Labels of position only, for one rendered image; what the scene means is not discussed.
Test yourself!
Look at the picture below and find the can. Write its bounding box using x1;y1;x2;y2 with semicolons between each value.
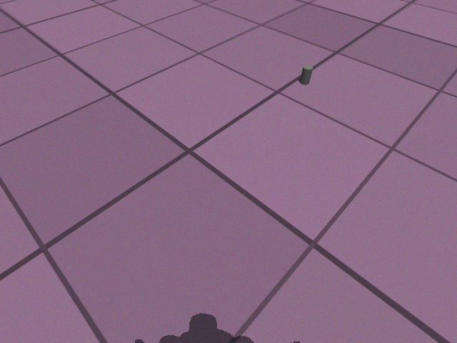
300;65;313;85

